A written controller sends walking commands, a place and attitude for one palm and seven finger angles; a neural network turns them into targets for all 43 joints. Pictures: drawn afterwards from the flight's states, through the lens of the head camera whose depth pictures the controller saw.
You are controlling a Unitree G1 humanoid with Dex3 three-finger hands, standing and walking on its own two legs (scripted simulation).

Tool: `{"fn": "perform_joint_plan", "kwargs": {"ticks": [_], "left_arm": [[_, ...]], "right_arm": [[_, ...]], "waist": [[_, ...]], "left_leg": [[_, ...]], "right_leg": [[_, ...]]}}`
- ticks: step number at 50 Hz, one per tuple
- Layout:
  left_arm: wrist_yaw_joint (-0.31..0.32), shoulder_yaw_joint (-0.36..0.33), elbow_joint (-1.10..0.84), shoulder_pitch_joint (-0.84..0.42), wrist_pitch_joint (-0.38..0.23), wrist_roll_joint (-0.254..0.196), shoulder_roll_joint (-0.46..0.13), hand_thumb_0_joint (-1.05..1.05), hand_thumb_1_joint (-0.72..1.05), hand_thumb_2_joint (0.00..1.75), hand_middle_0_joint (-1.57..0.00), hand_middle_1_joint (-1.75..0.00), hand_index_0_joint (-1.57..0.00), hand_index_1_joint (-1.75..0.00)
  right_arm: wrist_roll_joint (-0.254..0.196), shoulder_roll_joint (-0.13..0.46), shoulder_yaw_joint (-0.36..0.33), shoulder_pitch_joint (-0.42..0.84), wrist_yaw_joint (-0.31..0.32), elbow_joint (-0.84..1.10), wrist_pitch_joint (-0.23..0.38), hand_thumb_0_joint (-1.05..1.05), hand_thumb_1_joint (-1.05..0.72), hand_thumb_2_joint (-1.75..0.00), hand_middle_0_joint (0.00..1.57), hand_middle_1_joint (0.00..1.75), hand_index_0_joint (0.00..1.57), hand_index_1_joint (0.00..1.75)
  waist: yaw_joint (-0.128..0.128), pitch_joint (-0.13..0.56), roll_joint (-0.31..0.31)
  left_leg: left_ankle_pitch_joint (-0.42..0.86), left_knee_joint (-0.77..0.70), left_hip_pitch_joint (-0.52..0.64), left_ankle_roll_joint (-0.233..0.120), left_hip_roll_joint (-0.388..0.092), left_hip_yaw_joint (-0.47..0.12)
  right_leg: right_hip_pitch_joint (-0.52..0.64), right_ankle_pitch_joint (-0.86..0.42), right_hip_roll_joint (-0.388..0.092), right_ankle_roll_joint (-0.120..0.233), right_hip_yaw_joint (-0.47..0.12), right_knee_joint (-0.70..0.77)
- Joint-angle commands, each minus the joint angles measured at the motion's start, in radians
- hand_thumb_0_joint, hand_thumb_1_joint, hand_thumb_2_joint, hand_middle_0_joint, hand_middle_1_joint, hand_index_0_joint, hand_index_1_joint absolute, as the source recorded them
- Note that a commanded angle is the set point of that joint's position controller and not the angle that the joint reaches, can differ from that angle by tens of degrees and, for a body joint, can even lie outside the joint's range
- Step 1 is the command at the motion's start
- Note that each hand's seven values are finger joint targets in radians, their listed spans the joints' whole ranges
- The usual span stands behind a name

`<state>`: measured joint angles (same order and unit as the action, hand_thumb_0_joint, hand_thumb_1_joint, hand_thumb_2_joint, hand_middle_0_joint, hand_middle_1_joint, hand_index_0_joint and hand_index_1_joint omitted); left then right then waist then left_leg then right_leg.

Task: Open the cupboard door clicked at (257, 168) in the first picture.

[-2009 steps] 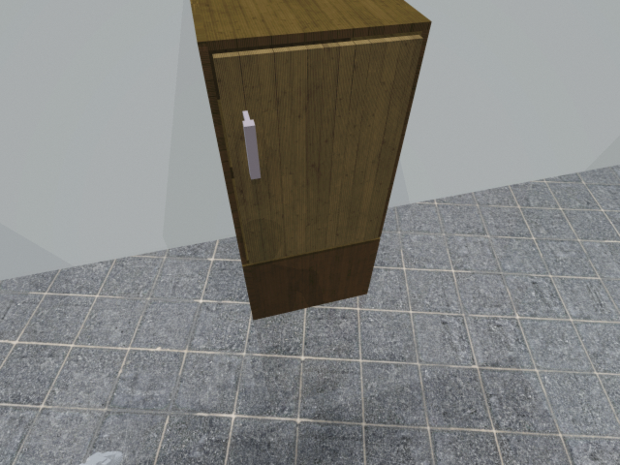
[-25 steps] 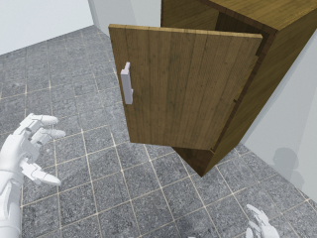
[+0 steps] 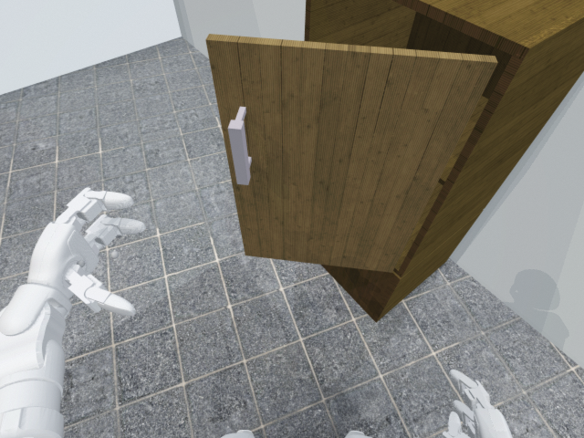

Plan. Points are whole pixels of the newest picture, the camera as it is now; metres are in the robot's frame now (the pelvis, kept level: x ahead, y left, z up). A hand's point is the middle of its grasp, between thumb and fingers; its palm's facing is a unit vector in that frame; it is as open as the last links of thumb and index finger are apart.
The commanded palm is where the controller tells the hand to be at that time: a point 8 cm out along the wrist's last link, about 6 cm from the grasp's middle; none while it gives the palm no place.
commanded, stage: move the hooked fingers beside the handle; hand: left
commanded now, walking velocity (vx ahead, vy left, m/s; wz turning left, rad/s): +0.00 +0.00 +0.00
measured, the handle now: (242, 146) +0.56 +0.12 +0.05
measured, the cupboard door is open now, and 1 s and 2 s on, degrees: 44 44 44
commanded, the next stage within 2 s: none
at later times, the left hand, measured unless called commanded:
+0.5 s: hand (148, 216) +0.39 +0.23 +0.07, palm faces -0.05 -1.00 -0.02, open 14.0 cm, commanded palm +0.37 +0.28 +0.07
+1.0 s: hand (175, 184) +0.45 +0.21 +0.07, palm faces -0.06 -1.00 -0.01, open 14.0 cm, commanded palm +0.44 +0.26 +0.06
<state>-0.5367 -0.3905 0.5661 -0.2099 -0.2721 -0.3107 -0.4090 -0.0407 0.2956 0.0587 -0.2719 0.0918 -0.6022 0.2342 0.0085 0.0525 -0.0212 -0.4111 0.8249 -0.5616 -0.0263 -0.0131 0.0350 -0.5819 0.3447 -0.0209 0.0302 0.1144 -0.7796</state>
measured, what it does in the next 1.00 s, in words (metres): stands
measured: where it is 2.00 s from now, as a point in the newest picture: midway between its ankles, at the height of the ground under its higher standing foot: outside the picture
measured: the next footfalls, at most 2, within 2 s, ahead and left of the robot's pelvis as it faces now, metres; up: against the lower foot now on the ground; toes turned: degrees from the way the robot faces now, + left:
none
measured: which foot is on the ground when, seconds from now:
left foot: down 0.00-1.00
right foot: down 0.00-1.00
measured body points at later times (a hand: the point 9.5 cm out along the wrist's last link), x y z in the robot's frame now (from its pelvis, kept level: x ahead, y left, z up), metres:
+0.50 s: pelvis +0.01 +0.00 +0.00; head +0.08 +0.00 +0.44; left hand +0.39 +0.28 +0.07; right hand +0.09 -0.27 -0.10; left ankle +0.00 +0.10 -0.70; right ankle +0.03 -0.10 -0.70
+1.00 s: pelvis +0.01 +0.00 -0.01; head +0.10 +0.01 +0.43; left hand +0.45 +0.26 +0.07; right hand +0.05 -0.27 -0.12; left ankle +0.00 +0.10 -0.70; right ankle +0.03 -0.10 -0.70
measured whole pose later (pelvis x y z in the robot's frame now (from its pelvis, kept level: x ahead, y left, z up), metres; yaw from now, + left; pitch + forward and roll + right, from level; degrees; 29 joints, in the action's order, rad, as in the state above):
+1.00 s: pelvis +0.01 +0.00 -0.01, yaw -2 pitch +15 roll -1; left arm -0.40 -0.41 1.03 -0.66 -0.37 -0.17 -0.47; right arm -0.02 0.29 0.04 -0.36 0.04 -0.62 0.04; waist 0.10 0.08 -0.01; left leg -0.43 0.87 -0.70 -0.03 -0.03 0.06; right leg -0.73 0.35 -0.01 0.03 0.08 -0.83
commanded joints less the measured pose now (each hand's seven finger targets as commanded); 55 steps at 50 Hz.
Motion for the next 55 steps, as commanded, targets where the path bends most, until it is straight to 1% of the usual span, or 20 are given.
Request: {"fn": "perform_joint_plan", "kwargs": {"ticks": [1,4,6,8,11,13,16,20,26,28,29,31,36,38,41,43,46,48,51,55], "left_arm": [[0.033,-0.109,-0.13,-0.29,-0.06,-0.014,-0.312,0.0,-0.5,0.3,-0.3,-1.2,-0.3,-1.2],[0.044,-0.081,-0.14,-0.326,-0.067,-0.005,-0.279,0.0,-0.5,0.3,-0.3,-1.2,-0.3,-1.2],[0.05,-0.106,-0.106,-0.324,-0.072,-0.003,-0.312,0.0,-0.5,0.3,-0.3,-1.2,-0.3,-1.2],[0.049,-0.075,-0.09,-0.359,-0.074,0.005,-0.278,0.0,-0.5,0.3,-0.3,-1.2,-0.3,-1.2],[0.054,-0.067,-0.083,-0.411,-0.089,0.011,-0.282,0.0,-0.5,0.3,-0.3,-1.2,-0.3,-1.2],[0.059,-0.062,-0.109,-0.405,-0.098,0.013,-0.271,0.0,-0.5,0.3,-0.3,-1.2,-0.3,-1.2],[0.071,-0.085,-0.041,-0.399,-0.093,0.015,-0.293,0.0,-0.5,0.3,-0.3,-1.2,-0.3,-1.2],[0.082,-0.08,-0.039,-0.457,-0.106,0.027,-0.292,0.0,-0.5,0.3,-0.3,-1.2,-0.3,-1.2],[0.095,-0.067,0.027,-0.577,-0.133,0.045,-0.302,0.0,-0.5,0.3,-0.3,-1.2,-0.3,-1.2],[0.095,-0.068,0.059,-0.574,-0.135,0.052,-0.301,0.0,-0.5,0.3,-0.3,-1.2,-0.3,-1.2],[0.095,-0.041,0.068,-0.591,-0.133,0.057,-0.275,0.0,-0.5,0.3,-0.3,-1.2,-0.3,-1.2],[0.1,-0.037,0.131,-0.636,-0.128,0.063,-0.282,0.0,-0.5,0.3,-0.3,-1.2,-0.3,-1.2],[0.113,-0.064,0.152,-0.721,-0.153,0.08,-0.332,0.0,-0.5,0.3,-0.3,-1.2,-0.3,-1.2],[0.116,-0.055,0.155,-0.714,-0.159,0.084,-0.312,0.0,-0.5,0.3,-0.3,-1.2,-0.3,-1.2],[0.12,-0.017,0.202,-0.754,-0.156,0.089,-0.273,0.0,-0.5,0.3,-0.3,-1.2,-0.3,-1.2],[0.13,-0.055,0.236,-0.778,-0.155,0.092,-0.317,0.0,-0.5,0.3,-0.3,-1.2,-0.3,-1.2],[0.138,-0.066,0.251,-0.818,-0.162,0.106,-0.345,0.0,-0.5,0.3,-0.3,-1.2,-0.3,-1.2],[0.14,-0.069,0.269,-0.851,-0.169,0.113,-0.353,0.0,-0.5,0.3,-0.3,-1.2,-0.3,-1.2],[0.14,-0.045,0.292,-0.925,-0.181,0.124,-0.346,0.0,-0.5,0.3,-0.3,-1.2,-0.3,-1.2],[0.143,-0.049,0.357,-0.989,-0.176,0.134,-0.368,0.0,-0.5,0.3,-0.3,-1.2,-0.3,-1.2]], "right_arm": [[0.005,0.148,-0.063,-0.018,0.013,0.117,0.029,0.0,-0.9,-0.9,0.2,0.3,0.2,0.3],[0.004,0.138,-0.064,-0.021,0.004,0.125,0.018,0.0,-0.9,-0.9,0.2,0.3,0.2,0.3],[0.008,0.146,-0.064,-0.035,0.002,0.123,0.007,0.0,-0.9,-0.9,0.2,0.3,0.2,0.3],[0.006,0.141,-0.066,-0.044,-0.001,0.123,-0.003,0.0,-0.9,-0.9,0.2,0.3,0.2,0.3],[0.006,0.145,-0.071,-0.059,-0.003,0.116,-0.013,0.0,-0.9,-0.9,0.2,0.3,0.2,0.3],[0.007,0.141,-0.076,-0.07,-0.008,0.117,-0.018,0.0,-0.9,-0.9,0.2,0.3,0.2,0.3],[0.008,0.15,-0.079,-0.089,-0.009,0.102,-0.036,0.0,-0.9,-0.9,0.2,0.3,0.2,0.3],[0.007,0.143,-0.079,-0.087,-0.013,0.101,-0.052,0.0,-0.9,-0.9,0.2,0.3,0.2,0.3],[0.011,0.148,-0.08,-0.111,-0.012,0.078,-0.075,0.0,-0.9,-0.9,0.2,0.3,0.2,0.3],[0.01,0.146,-0.08,-0.113,-0.014,0.078,-0.082,0.0,-0.9,-0.9,0.2,0.3,0.2,0.3],[0.01,0.143,-0.077,-0.116,-0.016,0.078,-0.086,0.0,-0.9,-0.9,0.2,0.3,0.2,0.3],[0.011,0.148,-0.077,-0.126,-0.017,0.067,-0.098,0.0,-0.9,-0.9,0.2,0.3,0.2,0.3],[0.016,0.153,-0.08,-0.146,-0.022,0.064,-0.119,0.0,-0.9,-0.9,0.2,0.3,0.2,0.3],[0.018,0.146,-0.081,-0.15,-0.028,0.068,-0.127,0.0,-0.9,-0.9,0.2,0.3,0.2,0.3],[0.017,0.147,-0.08,-0.16,-0.033,0.061,-0.142,0.0,-0.9,-0.9,0.2,0.3,0.2,0.3],[0.02,0.156,-0.082,-0.169,-0.035,0.058,-0.153,0.0,-0.9,-0.9,0.2,0.3,0.2,0.3],[0.022,0.155,-0.08,-0.178,-0.036,0.057,-0.168,0.0,-0.9,-0.9,0.2,0.3,0.2,0.3],[0.024,0.154,-0.079,-0.186,-0.037,0.054,-0.177,0.0,-0.9,-0.9,0.2,0.3,0.2,0.3],[0.024,0.156,-0.079,-0.196,-0.037,0.047,-0.187,0.0,-0.9,-0.9,0.2,0.3,0.2,0.3],[0.026,0.164,-0.077,-0.215,-0.038,0.032,-0.196,0.0,-0.9,-0.9,0.2,0.3,0.2,0.3]], "waist": [[0.009,0.259,-0.02],[0.013,0.296,-0.077],[0.01,0.292,-0.031],[0.024,0.299,-0.045],[0.029,0.304,-0.057],[0.025,0.36,-0.091],[0.032,0.328,0.006],[0.036,0.33,-0.059],[0.058,0.34,-0.026],[0.05,0.354,-0.068],[0.058,0.354,-0.069],[0.072,0.319,-0.031],[0.069,0.39,-0.054],[0.066,0.423,-0.069],[0.086,0.375,-0.06],[0.084,0.385,-0.016],[0.084,0.398,-0.057],[0.094,0.404,-0.034],[0.114,0.402,-0.066],[0.134,0.404,-0.061]], "left_leg": [[0.236,-0.13,0.074,0.008,0.012,-0.07],[0.27,-0.13,0.097,0.011,0.014,-0.059],[0.28,-0.124,0.068,0.009,0.011,-0.059],[0.29,-0.124,0.072,0.008,0.012,-0.054],[0.296,-0.12,0.084,0.009,0.01,-0.06],[0.347,-0.118,0.124,0.012,0.008,-0.06],[0.347,-0.115,0.072,0.007,0.006,-0.058],[0.309,-0.121,0.067,0.006,0.011,-0.047],[0.301,-0.108,0.065,0.003,0.006,-0.054],[0.313,-0.107,0.072,0.006,0.008,-0.052],[0.316,-0.105,0.078,0.005,0.009,-0.052],[0.297,-0.099,0.051,0.003,0.005,-0.054],[0.332,-0.078,0.06,0.003,0.005,-0.057],[0.37,-0.074,0.081,0.007,0.004,-0.057],[0.371,-0.069,0.074,0.006,-0.002,-0.061],[0.323,-0.07,0.031,0.003,0.002,-0.057],[0.328,-0.058,0.021,0.0,0.005,-0.051],[0.311,-0.055,0.01,0.0,0.003,-0.054],[0.309,-0.041,0.016,-0.003,0.002,-0.057],[0.264,-0.032,-0.013,-0.002,0.0,-0.065]], "right_leg": [[0.159,-0.171,0.022,0.003,-0.088,0.092],[0.161,-0.212,0.019,0.001,-0.088,0.083],[0.181,-0.229,0.023,0.001,-0.092,0.079],[0.169,-0.246,0.023,-0.004,-0.091,0.076],[0.148,-0.24,0.027,0.0,-0.089,0.072],[0.161,-0.277,0.026,-0.001,-0.088,0.066],[0.178,-0.301,0.028,-0.006,-0.087,0.067],[0.173,-0.279,0.023,-0.006,-0.098,0.074],[0.152,-0.272,0.028,-0.005,-0.098,0.066],[0.151,-0.28,0.026,-0.003,-0.099,0.062],[0.136,-0.28,0.026,-0.003,-0.095,0.059],[0.112,-0.267,0.028,-0.005,-0.094,0.059],[0.122,-0.296,0.029,-0.003,-0.1,0.037],[0.126,-0.319,0.03,-0.004,-0.098,0.03],[0.071,-0.304,0.034,-0.003,-0.089,0.029],[0.098,-0.291,0.033,-0.007,-0.096,0.031],[0.1,-0.306,0.033,-0.004,-0.105,0.022],[0.094,-0.294,0.036,-0.008,-0.103,0.02],[0.054,-0.28,0.039,-0.005,-0.105,0.013],[0.021,-0.233,0.041,-0.008,-0.105,0.011]]}}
